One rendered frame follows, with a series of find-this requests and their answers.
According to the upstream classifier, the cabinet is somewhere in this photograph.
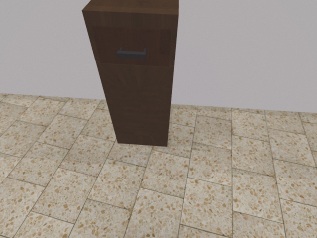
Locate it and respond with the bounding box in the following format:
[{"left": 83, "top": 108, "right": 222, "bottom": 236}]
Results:
[{"left": 82, "top": 0, "right": 179, "bottom": 147}]

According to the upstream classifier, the drawer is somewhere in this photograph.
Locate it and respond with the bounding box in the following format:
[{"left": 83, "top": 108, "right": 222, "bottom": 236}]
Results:
[{"left": 92, "top": 26, "right": 172, "bottom": 67}]

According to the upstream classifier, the handle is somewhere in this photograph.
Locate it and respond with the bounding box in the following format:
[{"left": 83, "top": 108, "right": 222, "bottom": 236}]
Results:
[{"left": 116, "top": 47, "right": 147, "bottom": 59}]

